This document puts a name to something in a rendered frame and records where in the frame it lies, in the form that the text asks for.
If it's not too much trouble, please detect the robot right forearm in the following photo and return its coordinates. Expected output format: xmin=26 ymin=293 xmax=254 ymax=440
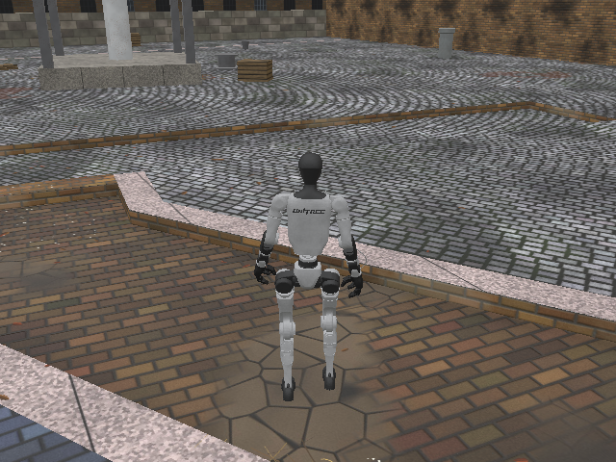
xmin=343 ymin=235 xmax=362 ymax=277

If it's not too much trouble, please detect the robot left hand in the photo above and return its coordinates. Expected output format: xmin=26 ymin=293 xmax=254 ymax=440
xmin=254 ymin=264 xmax=276 ymax=285

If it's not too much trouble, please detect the robot right hand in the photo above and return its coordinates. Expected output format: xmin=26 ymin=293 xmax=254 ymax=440
xmin=341 ymin=274 xmax=363 ymax=298

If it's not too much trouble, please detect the robot left upper arm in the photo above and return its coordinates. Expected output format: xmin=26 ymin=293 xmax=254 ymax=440
xmin=264 ymin=193 xmax=290 ymax=245

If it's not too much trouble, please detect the robot right upper arm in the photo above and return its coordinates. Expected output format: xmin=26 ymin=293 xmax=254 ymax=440
xmin=330 ymin=195 xmax=353 ymax=249

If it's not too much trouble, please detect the left robot foot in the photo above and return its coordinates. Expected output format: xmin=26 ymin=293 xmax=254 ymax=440
xmin=281 ymin=377 xmax=295 ymax=401

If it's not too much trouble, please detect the robot left forearm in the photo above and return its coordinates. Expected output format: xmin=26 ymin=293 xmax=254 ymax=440
xmin=256 ymin=230 xmax=274 ymax=268

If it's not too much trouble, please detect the robot left thigh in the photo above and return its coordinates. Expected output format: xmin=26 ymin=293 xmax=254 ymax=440
xmin=274 ymin=269 xmax=295 ymax=340

